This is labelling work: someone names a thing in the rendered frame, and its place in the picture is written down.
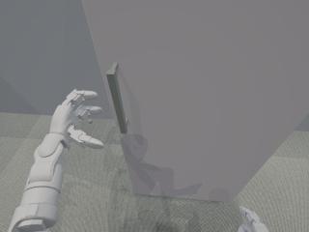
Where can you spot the handle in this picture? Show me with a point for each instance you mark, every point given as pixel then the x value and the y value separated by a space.
pixel 116 97

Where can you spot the fridge door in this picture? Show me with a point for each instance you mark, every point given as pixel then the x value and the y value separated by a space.
pixel 211 88

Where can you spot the robot left hand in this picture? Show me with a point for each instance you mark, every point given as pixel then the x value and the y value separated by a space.
pixel 64 117

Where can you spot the robot right hand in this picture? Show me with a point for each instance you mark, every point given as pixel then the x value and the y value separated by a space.
pixel 253 220

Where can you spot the robot left forearm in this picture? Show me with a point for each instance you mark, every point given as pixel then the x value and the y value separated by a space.
pixel 38 207

